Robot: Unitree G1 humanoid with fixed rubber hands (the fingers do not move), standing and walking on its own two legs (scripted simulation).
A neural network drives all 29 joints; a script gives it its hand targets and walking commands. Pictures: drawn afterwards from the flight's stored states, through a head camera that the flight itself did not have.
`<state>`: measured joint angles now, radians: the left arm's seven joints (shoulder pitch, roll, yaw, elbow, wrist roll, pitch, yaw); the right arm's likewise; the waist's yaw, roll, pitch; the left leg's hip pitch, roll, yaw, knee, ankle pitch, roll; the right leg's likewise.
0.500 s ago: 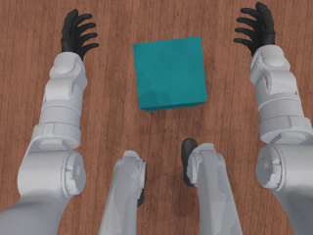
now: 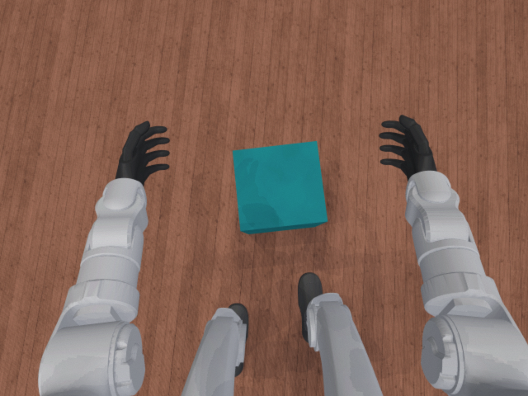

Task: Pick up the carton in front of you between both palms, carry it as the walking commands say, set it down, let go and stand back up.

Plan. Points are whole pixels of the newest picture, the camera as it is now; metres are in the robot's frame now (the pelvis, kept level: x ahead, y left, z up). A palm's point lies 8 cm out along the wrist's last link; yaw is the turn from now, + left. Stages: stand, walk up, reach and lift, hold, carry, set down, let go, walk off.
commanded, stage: let go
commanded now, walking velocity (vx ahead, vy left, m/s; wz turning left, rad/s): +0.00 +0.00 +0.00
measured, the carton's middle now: (278, 193) +0.47 -0.03 -0.54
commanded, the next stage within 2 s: stand in 1.04 s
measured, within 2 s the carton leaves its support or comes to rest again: neither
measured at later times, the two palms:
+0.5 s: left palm (46, 304) +0.28 +0.23 +0.01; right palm (496, 305) +0.26 -0.23 +0.01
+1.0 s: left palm (22, 349) +0.24 +0.23 +0.04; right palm out of the picture +0.22 -0.23 +0.04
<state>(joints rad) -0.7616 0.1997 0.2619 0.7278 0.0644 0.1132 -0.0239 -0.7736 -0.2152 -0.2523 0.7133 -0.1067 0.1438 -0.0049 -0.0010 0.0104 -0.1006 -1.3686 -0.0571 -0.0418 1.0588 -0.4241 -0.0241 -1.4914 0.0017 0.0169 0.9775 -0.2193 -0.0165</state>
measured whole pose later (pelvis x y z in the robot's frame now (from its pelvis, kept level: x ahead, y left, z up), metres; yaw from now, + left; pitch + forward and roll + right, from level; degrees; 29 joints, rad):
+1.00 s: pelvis +0.07 +0.01 +0.11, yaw -1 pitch -5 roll -1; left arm 0.19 0.19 0.05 0.44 0.03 0.12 -0.08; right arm 0.23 -0.22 -0.04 0.40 -0.01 0.14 0.06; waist 0.00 0.04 0.12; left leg -0.01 0.00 -0.07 0.44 -0.34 0.00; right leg -0.15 0.03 0.00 0.42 -0.19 -0.01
